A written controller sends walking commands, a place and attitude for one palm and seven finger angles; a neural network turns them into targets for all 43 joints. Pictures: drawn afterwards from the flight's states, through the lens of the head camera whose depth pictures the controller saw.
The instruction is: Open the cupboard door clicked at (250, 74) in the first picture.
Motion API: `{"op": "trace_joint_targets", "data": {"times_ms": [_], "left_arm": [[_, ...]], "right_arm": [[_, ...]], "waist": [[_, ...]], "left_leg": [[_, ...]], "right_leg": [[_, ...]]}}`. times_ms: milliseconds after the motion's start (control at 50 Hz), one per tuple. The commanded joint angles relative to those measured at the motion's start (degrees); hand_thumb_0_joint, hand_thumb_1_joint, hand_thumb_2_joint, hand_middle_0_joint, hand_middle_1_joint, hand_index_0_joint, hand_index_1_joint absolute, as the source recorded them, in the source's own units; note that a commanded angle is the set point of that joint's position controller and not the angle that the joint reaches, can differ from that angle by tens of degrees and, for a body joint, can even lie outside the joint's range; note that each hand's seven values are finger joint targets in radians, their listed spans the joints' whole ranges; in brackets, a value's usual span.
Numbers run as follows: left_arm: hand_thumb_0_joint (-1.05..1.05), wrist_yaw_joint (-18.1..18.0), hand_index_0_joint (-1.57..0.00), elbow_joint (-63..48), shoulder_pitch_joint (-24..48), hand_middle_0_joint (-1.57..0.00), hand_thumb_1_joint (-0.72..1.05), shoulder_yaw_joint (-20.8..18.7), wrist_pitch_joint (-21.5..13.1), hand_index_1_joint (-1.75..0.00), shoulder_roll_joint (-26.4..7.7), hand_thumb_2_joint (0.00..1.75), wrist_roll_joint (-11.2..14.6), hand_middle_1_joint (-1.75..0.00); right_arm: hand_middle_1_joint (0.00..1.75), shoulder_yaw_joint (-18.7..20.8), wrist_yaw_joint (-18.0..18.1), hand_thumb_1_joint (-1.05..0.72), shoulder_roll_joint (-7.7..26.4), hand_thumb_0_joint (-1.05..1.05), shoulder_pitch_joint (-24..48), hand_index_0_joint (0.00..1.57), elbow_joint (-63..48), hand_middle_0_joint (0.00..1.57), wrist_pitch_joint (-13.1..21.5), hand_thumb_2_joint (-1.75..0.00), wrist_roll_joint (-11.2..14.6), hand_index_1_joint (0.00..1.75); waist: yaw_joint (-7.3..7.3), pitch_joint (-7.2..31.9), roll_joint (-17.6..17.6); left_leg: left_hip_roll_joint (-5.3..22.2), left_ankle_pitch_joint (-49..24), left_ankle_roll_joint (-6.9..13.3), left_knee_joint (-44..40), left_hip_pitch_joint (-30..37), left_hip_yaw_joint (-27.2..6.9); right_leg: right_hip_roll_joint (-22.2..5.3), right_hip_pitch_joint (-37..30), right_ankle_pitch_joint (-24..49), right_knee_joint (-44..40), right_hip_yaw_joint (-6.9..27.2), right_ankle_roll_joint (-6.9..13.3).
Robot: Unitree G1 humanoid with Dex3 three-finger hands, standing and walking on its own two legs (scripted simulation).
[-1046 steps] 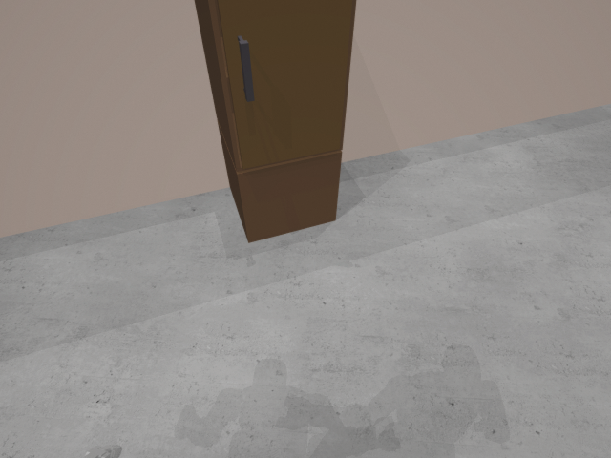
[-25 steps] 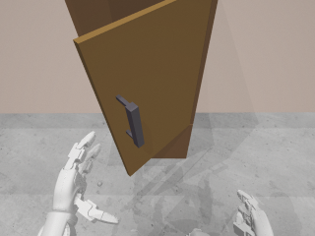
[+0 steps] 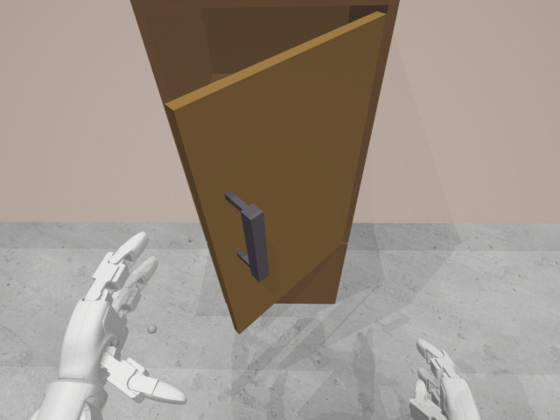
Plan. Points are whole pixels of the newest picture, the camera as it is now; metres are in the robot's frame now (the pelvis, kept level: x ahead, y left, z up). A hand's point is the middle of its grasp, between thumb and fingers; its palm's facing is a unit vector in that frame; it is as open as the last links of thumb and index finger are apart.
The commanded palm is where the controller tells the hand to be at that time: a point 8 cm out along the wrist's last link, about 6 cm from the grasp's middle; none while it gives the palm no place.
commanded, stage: draw the hand back to the body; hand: left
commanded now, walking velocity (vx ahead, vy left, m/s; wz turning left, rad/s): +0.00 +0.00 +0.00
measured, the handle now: (247, 238) +0.37 +0.08 +0.06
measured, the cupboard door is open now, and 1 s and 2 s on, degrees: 45 45 45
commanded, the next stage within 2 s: step back with the hand held close in 1.12 s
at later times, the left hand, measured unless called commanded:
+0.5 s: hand (62, 300) +0.21 +0.24 +0.16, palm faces +0.34 -0.85 -0.40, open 12.0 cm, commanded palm +0.16 +0.29 +0.18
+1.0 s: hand (23, 282) +0.21 +0.26 +0.19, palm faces +0.43 -0.80 -0.41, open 7.6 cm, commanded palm +0.16 +0.30 +0.21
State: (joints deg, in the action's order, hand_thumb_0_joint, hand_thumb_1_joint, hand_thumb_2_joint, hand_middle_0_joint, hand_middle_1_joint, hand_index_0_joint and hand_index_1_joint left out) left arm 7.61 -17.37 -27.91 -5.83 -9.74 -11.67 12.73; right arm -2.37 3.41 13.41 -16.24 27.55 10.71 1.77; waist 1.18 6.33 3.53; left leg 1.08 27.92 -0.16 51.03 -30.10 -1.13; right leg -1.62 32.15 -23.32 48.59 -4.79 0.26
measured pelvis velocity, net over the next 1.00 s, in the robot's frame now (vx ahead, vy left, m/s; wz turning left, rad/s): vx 0.01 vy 0.00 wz -0.03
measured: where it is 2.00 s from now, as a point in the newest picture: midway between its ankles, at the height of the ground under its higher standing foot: outside the picture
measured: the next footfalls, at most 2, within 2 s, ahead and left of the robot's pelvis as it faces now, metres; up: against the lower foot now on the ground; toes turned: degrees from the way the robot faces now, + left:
none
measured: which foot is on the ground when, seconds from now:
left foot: down 0.00-1.00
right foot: down 0.00-1.00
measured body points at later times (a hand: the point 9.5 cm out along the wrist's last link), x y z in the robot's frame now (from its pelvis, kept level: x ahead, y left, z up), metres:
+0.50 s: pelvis +0.01 +0.01 +0.04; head +0.00 -0.01 +0.49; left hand +0.18 +0.29 +0.18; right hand +0.20 -0.20 -0.04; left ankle -0.02 +0.12 -0.70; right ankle +0.01 -0.12 -0.70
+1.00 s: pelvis +0.01 +0.00 +0.05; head +0.00 -0.02 +0.50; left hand +0.18 +0.30 +0.22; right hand +0.19 -0.22 -0.04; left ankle -0.02 +0.12 -0.70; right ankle +0.01 -0.12 -0.70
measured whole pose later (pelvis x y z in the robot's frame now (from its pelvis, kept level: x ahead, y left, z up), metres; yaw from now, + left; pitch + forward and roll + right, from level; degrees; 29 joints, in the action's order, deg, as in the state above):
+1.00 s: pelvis +0.01 +0.00 +0.05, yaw -2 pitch -4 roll -1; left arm -5.9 -20.7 -25.9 -19.0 -5.0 -18.3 2.0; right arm -1.2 4.2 13.0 -11.1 37.4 8.0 -0.9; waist 4.4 -1.8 3.8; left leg 1.0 15.9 0.2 22.5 -2.2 1.4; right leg -0.7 5.4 -11.4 21.2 -2.8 -0.2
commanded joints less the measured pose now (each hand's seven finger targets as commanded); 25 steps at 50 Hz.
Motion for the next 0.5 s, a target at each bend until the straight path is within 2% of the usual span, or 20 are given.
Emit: {"op": "trace_joint_targets", "data": {"times_ms": [0, 20, 40, 60, 80, 100, 120, 160, 200, 260, 380, 400, 480], "left_arm": [[0.00, 0.85, -0.16, -15.51, 3.61, -0.16, -0.36, -6.29, -3.01, -0.30, -6.58, 0.36, 2.05, -0.30], [0.00, 1.15, -0.16, -15.31, 3.30, -0.16, -0.32, -6.64, -2.55, -0.30, -6.72, 0.37, 2.32, -0.30], [0.00, -5.82, -0.16, -18.67, 4.55, -0.16, -0.29, -8.55, -0.76, -0.30, -16.96, 0.39, -6.83, -0.30], [0.00, -8.99, -0.16, -17.62, 2.58, -0.16, -0.26, -8.15, 0.85, -0.30, -13.80, 0.40, -7.67, -0.30], [0.00, -10.48, -0.16, -17.70, 1.17, -0.16, -0.22, -5.42, 1.93, -0.30, -10.64, 0.42, -8.71, -0.30], [0.00, -11.55, -0.16, -16.52, 0.31, -0.16, -0.18, -4.81, 2.74, -0.30, -9.92, 0.43, -9.17, -0.30], [0.00, -12.32, -0.16, -16.85, 0.68, -0.16, -0.15, -5.08, 3.05, -0.30, -10.21, 0.45, -9.61, -0.30], [0.00, -13.42, -0.16, -15.60, 0.84, -0.16, -0.08, -6.11, 3.52, -0.30, -11.15, 0.48, -10.22, -0.30], [0.00, -14.11, -0.17, -16.66, 2.10, -0.17, -0.01, -6.59, 3.29, -0.30, -11.62, 0.51, -10.72, -0.30], [0.00, -14.88, -0.17, -16.41, 2.89, -0.17, 0.09, -8.72, 3.14, -0.30, -13.23, 0.55, -11.11, -0.30], [0.00, -15.14, -0.18, -16.27, 3.82, -0.18, 0.31, -11.71, 2.50, -0.30, -14.13, 0.64, -11.06, -0.30], [0.00, -15.16, -0.18, -16.66, 3.68, -0.18, 0.34, -12.19, 2.34, -0.30, -14.29, 0.66, -11.17, -0.30], [0.00, -15.01, -0.19, -14.97, 4.28, -0.19, 0.48, -14.17, 2.31, -0.30, -14.75, 0.72, -10.84, -0.30]], "right_arm": [[0.30, 2.28, 0.90, -0.90, 5.51, 0.00, 4.91, 0.20, -9.00, 0.20, 4.29, -0.90, 0.45, 0.30], [0.30, 2.23, 0.97, -0.90, 5.51, 0.00, 4.82, 0.20, -8.80, 0.20, 4.45, -0.90, 0.47, 0.30], [0.30, 2.82, 2.17, -0.90, 5.60, 0.00, 4.92, 0.20, -8.14, 0.20, 3.38, -0.90, -0.50, 0.30], [0.30, 2.37, 2.56, -0.90, 4.56, 0.00, 4.76, 0.20, -7.95, 0.20, 3.12, -0.90, -0.97, 0.30], [0.30, 1.94, 2.53, -0.90, 4.41, 0.00, 5.09, 0.20, -7.55, 0.20, 2.69, -0.90, -1.06, 0.30], [0.30, 1.86, 2.56, -0.90, 4.20, 0.00, 5.36, 0.20, -7.08, 0.20, 2.18, -0.90, -1.04, 0.30], [0.30, 1.77, 2.54, -0.90, 4.38, 0.00, 5.81, 0.20, -6.79, 0.20, 1.83, -0.90, -1.07, 0.30], [0.30, 1.80, 2.86, -0.90, 4.61, 0.00, 6.91, 0.20, -6.06, 0.20, 1.30, -0.90, -1.25, 0.30], [0.30, 1.60, 2.93, -0.90, 4.64, 0.00, 7.34, 0.20, -5.56, 0.20, 1.27, -0.90, -1.40, 0.30], [0.30, 1.44, 3.04, -0.90, 4.76, 0.00, 8.61, 0.20, -4.39, 0.20, 1.45, -0.90, -1.66, 0.30], [0.30, 1.55, 2.61, -0.90, 4.63, 0.00, 10.15, 0.20, -2.57, 0.20, 1.62, -0.90, -2.01, 0.30], [0.30, 1.62, 2.53, -0.90, 4.68, 0.00, 10.28, 0.20, -2.25, 0.20, 1.73, -0.90, -2.10, 0.30], [0.30, 1.87, 2.18, -0.90, 4.75, 0.00, 11.06, 0.20, -1.29, 0.20, 1.25, -0.90, -2.24, 0.30]], "waist": [[0.12, 6.33, -0.71], [0.28, 6.15, -1.29], [1.93, 6.78, -0.10], [1.04, 3.98, -1.36], [0.88, 2.48, 0.08], [0.70, 0.85, -1.27], [0.66, 0.59, -1.06], [0.84, -0.03, -3.60], [0.83, -0.02, -1.45], [1.46, -0.96, -0.51], [2.04, -2.29, -0.83], [2.22, -1.84, 0.55], [2.41, -4.26, -1.13]], "left_leg": [[-1.75, -16.98, 0.28, -10.05, 2.77, -0.72], [-1.75, -17.47, 0.25, -10.32, 2.96, -0.87], [-1.13, -18.08, 0.99, -12.91, 4.38, 0.44], [-1.47, -17.38, 0.95, -14.02, 4.71, 0.58], [-1.27, -18.09, 0.98, -14.92, 6.11, 0.63], [-1.00, -18.41, 1.05, -15.62, 6.98, 0.70], [-0.84, -18.84, 1.04, -16.59, 8.30, 0.63], [-0.57, -19.96, 1.31, -18.27, 10.32, 0.70], [-0.49, -20.35, 1.17, -20.43, 12.92, 0.73], [-0.44, -21.62, 1.09, -23.18, 15.30, 0.68], [-0.01, -25.20, 0.78, -27.46, 18.95, 0.90], [-0.09, -26.51, 0.75, -27.80, 19.85, 1.08], [0.17, -26.79, 0.68, -29.62, 20.43, 1.24]], "right_leg": [[2.00, -9.84, 14.35, -7.76, 0.09, 0.56], [2.04, -10.26, 14.79, -7.94, -0.03, 0.57], [0.48, -13.77, 14.96, -11.36, 3.47, 1.35], [0.34, -13.62, 14.23, -13.05, 2.86, 1.18], [0.19, -14.14, 14.47, -13.60, 2.52, 1.05], [0.22, -14.47, 14.59, -14.56, 2.09, 0.86], [0.33, -15.34, 14.71, -15.41, 1.88, 0.83], [0.46, -17.49, 15.64, -17.50, 1.86, 0.71], [0.43, -19.01, 15.70, -18.66, 1.68, 0.68], [0.51, -21.88, 16.29, -20.88, 1.55, 0.88], [0.74, -26.28, 18.89, -23.98, 1.45, 0.84], [0.79, -26.94, 19.84, -24.28, 1.47, 0.91], [1.06, -28.10, 20.12, -26.18, 1.59, 0.80]]}}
